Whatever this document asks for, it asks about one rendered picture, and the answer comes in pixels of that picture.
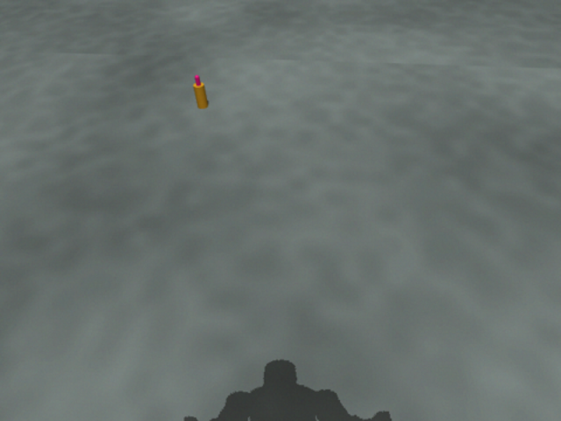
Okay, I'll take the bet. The bottle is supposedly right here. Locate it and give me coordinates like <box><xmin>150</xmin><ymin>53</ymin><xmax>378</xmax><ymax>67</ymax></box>
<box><xmin>193</xmin><ymin>75</ymin><xmax>208</xmax><ymax>109</ymax></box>

